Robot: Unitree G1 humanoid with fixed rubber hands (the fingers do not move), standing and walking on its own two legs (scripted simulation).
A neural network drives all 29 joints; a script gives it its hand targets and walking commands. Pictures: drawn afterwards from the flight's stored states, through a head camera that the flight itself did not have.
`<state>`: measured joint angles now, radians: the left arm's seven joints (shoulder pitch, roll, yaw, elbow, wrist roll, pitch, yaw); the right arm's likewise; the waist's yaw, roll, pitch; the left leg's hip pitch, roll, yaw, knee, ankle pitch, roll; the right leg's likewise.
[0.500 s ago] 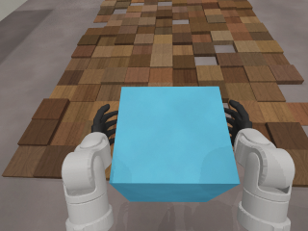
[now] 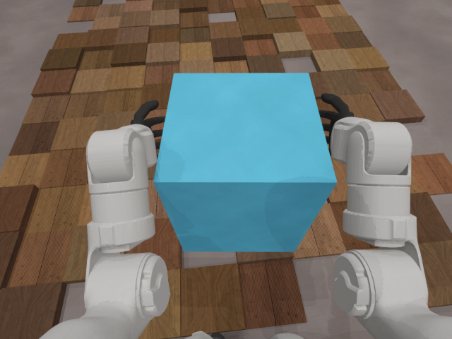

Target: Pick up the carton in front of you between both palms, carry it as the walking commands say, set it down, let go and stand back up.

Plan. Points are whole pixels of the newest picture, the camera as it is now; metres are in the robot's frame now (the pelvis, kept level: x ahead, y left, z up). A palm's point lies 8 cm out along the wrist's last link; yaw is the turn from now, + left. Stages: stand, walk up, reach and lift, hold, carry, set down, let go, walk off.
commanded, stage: carry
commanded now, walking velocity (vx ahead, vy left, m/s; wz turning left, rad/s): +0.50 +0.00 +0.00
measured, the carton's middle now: (239, 171) +0.39 -0.01 +0.07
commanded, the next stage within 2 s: none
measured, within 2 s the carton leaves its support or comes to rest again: neither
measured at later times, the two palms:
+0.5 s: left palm (139, 22) +0.70 +0.17 +0.17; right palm (280, 1) +0.74 -0.13 +0.18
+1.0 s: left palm out of the picture +1.02 +0.14 +0.14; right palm out of the picture +1.02 -0.16 +0.14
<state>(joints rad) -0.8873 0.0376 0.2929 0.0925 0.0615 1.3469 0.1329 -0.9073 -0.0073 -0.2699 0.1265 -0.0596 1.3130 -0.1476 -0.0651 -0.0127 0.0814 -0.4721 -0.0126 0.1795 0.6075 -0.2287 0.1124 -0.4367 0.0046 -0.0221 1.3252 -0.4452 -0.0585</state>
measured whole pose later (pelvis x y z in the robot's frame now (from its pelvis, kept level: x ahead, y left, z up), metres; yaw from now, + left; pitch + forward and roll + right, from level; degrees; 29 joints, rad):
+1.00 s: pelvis +0.65 +0.00 +0.01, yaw +1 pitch +5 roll -3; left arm -0.77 -0.04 0.29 0.21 0.13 1.26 0.11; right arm -0.77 0.00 -0.26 0.26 -0.05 1.22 -0.12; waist -0.06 0.04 -0.06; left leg -0.15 0.03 0.08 0.59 -0.43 0.06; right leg -0.67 0.04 -0.16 0.81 -0.27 -0.10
